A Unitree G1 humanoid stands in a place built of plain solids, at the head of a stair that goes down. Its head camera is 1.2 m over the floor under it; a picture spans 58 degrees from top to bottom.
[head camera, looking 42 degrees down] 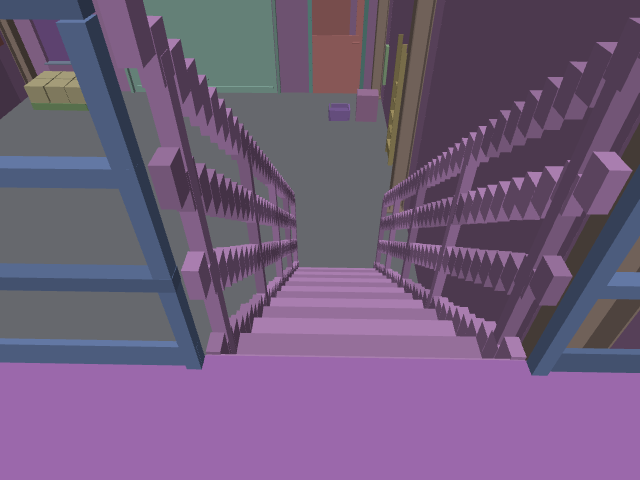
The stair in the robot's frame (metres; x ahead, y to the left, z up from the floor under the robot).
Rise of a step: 0.21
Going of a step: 0.24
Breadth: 1.02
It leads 1 degrees to the right of straight ahead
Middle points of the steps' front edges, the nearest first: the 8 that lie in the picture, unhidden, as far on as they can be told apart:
0.78 -0.14 0.00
1.01 -0.15 -0.21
1.25 -0.15 -0.41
1.49 -0.16 -0.62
1.72 -0.16 -0.83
1.96 -0.17 -1.04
2.19 -0.17 -1.24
2.43 -0.17 -1.45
